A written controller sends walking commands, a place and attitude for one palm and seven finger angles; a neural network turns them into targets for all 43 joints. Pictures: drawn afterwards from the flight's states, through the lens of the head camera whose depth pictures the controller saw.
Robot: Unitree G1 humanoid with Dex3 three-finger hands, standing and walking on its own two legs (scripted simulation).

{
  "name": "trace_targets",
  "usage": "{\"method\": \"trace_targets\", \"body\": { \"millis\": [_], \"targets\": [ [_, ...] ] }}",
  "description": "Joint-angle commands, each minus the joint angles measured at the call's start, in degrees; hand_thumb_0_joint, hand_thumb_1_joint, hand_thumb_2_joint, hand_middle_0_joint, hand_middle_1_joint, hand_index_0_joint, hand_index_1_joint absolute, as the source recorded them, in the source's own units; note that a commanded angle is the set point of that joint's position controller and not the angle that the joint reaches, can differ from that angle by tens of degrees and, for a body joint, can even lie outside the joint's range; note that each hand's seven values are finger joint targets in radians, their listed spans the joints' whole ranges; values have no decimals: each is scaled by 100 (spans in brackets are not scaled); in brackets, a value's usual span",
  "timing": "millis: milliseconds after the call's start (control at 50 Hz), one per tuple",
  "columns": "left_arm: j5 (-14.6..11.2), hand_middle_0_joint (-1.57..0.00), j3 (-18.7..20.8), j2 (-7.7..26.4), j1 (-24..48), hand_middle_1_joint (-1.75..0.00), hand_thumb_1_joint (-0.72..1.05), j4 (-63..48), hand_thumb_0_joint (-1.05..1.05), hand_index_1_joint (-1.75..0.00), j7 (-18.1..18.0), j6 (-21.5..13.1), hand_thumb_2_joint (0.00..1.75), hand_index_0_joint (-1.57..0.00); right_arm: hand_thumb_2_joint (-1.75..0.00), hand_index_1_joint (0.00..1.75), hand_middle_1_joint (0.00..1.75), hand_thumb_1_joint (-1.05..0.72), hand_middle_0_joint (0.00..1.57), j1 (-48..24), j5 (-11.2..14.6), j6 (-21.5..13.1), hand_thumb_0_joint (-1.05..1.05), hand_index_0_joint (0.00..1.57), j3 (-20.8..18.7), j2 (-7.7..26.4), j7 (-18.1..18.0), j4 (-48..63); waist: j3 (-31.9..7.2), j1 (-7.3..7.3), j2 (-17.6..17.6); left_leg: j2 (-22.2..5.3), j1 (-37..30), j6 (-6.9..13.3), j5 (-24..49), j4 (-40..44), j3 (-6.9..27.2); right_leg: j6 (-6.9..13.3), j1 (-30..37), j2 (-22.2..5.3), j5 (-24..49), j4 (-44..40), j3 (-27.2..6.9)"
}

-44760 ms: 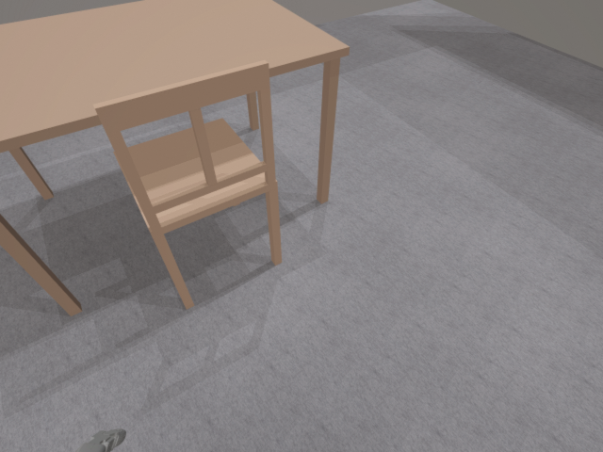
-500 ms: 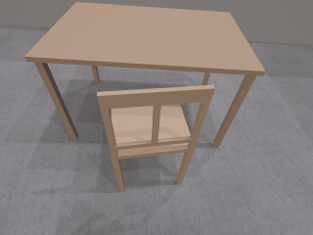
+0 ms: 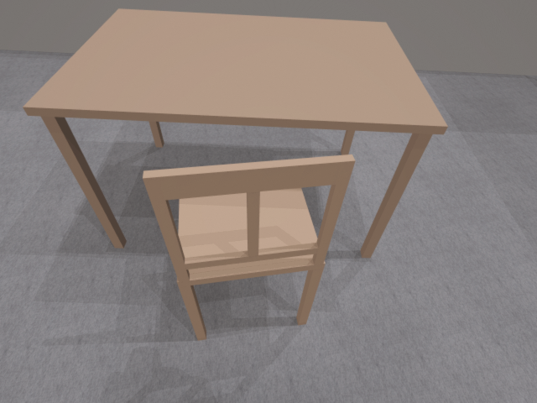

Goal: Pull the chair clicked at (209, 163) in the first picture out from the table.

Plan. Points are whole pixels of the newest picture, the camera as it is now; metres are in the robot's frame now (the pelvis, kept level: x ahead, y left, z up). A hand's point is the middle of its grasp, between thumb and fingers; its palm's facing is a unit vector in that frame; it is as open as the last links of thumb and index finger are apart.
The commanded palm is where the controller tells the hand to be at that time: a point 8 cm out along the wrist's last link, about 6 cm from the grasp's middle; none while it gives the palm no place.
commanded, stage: look again from close up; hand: left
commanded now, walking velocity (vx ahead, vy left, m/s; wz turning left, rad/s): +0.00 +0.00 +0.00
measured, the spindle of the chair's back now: (253, 224) +0.51 +0.06 -0.12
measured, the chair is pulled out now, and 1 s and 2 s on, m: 0.16 0.16 0.16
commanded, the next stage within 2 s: shuffle to correct the standing spot in 1.22 s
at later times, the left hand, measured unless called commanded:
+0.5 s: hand out of the picture -0.03 +0.13 -0.18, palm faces +0.04 -0.99 -0.16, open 7.4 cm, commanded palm none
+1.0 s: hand out of the picture -0.04 +0.13 -0.18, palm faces +0.04 -0.99 -0.15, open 7.4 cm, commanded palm none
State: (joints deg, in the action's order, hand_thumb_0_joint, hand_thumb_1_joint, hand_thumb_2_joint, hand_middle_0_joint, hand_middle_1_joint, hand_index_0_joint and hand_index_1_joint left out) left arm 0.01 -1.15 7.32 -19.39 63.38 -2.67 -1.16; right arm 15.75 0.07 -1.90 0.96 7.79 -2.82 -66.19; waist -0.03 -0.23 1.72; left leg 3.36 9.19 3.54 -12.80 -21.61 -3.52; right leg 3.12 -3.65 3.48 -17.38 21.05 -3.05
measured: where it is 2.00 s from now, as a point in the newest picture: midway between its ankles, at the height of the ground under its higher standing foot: outside the picture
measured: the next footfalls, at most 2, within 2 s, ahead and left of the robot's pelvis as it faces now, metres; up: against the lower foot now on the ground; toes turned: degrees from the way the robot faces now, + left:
right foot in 1.78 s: +0.11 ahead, -0.17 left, +0.00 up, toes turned +6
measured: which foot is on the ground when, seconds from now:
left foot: down 0.00-1.00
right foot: down 0.00-1.00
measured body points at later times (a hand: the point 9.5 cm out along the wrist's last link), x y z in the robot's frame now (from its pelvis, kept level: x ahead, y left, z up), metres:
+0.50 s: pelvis +0.01 -0.02 +0.00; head +0.01 -0.01 +0.45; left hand -0.03 +0.19 -0.16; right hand +0.00 -0.24 -0.16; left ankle -0.01 +0.08 -0.74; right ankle -0.07 -0.09 -0.74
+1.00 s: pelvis +0.00 -0.02 +0.00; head +0.01 -0.01 +0.45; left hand -0.04 +0.18 -0.16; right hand -0.01 -0.23 -0.16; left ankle -0.01 +0.08 -0.74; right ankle -0.07 -0.09 -0.74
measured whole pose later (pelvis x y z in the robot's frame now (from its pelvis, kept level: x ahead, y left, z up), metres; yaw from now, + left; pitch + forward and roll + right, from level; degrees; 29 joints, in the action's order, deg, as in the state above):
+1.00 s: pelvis +0.00 -0.02 +0.00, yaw +0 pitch +0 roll +0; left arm -0.1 -1.2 7.0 -22.2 63.6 -2.9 -1.6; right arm 16.6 0.2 -1.5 1.3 7.1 -3.0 -66.8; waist 0.2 0.0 1.9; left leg 1.5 8.7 1.8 -13.5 -22.2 -3.1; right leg 4.5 -1.8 5.3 -16.3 18.6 -2.9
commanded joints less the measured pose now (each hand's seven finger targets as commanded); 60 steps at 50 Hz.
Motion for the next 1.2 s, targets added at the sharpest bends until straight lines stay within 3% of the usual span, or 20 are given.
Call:
{"method": "trace_targets", "body": {
  "millis": [0,540,860,1020,1180],
  "targets": [
    [21,-20,48,448,-605,-30,90,-96,0,-30,-38,-76,90,-20,-90,30,30,-90,20,409,4,-56,0,20,-65,529,-11,130,246,31,-97,-939,-540,-13,1693,136,800,10,-637,-884,1883,-309,-559],
    [20,-20,41,465,-856,-30,90,-58,0,-30,-58,-110,90,-20,-90,30,30,-90,20,390,13,-4,0,20,-51,483,-20,86,483,47,-47,-865,-346,-98,1112,89,646,-152,-531,-914,2416,-477,-659],
    [13,-20,57,461,-921,-30,90,-55,0,-30,-68,-119,90,-20,-90,30,30,-90,20,477,15,-17,0,20,-50,462,-34,73,317,44,3,-867,-373,-98,1238,21,630,-226,-411,-913,2659,-447,-657],
    [24,-20,48,419,-914,-30,90,-43,0,-30,-57,-103,90,-20,-90,30,30,-90,20,498,18,-13,0,20,-47,444,-27,60,583,59,-69,-872,-294,-83,1073,135,690,-182,-611,-863,1947,-537,-619],
    [15,-20,42,415,-899,-30,90,-25,0,-30,-49,-109,90,-20,-90,30,30,-90,20,547,5,-43,0,20,-38,469,-27,60,399,46,-101,-895,-419,-55,1340,159,775,-106,-566,-873,1866,-474,-567]
  ]
}}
